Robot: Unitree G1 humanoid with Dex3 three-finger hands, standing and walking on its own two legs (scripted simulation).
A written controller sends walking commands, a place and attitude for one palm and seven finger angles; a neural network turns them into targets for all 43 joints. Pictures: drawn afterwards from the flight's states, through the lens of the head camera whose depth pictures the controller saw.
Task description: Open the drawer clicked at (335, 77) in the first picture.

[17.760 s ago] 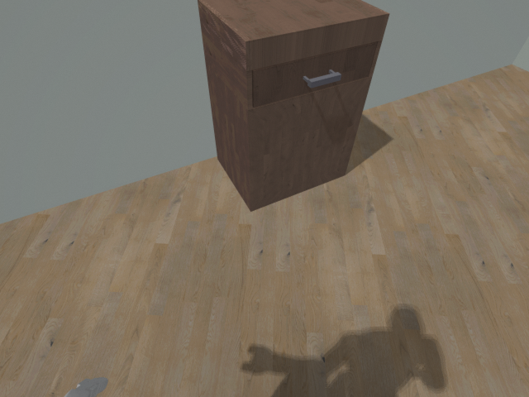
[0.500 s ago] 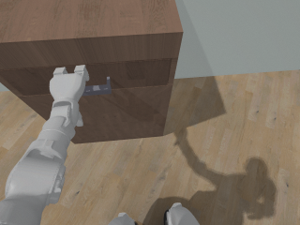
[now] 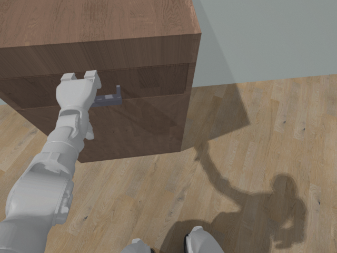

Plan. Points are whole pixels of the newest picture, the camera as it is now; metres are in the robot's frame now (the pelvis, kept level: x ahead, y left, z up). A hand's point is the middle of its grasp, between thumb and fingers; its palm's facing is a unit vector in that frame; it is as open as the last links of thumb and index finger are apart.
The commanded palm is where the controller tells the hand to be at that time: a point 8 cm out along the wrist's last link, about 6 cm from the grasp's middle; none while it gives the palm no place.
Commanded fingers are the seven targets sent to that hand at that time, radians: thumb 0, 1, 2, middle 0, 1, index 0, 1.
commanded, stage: move the hooked fingers above the handle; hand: left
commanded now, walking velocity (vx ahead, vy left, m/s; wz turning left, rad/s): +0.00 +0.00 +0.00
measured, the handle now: (98, 95) +0.56 +0.17 -0.06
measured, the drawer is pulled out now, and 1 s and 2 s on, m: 0.00 0.00 0.00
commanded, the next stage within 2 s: lower the fingers behind the handle in 0.50 s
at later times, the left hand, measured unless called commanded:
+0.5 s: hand (91, 101) +0.50 +0.17 +0.00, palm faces -0.06 -0.04 -1.00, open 13.8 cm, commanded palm +0.48 +0.17 +0.05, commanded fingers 0.00 -0.50 0.30 -0.30 -1.20 -0.30 -1.20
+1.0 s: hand (93, 107) +0.50 +0.17 -0.03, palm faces -0.02 -0.03 -1.00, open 13.8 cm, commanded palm +0.48 +0.17 +0.02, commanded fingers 0.00 -0.50 0.30 -0.30 -1.20 -0.30 -1.20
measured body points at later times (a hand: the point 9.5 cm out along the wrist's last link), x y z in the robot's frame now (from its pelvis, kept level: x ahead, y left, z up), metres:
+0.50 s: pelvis +0.00 +0.00 +0.00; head +0.13 -0.01 +0.43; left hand +0.50 +0.17 +0.05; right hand +0.00 -0.27 -0.13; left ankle -0.03 +0.09 -0.69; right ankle +0.02 -0.12 -0.69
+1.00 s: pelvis +0.00 -0.01 -0.01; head +0.13 -0.01 +0.42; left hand +0.49 +0.17 +0.03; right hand +0.01 -0.28 -0.15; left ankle -0.03 +0.09 -0.69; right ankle +0.02 -0.12 -0.69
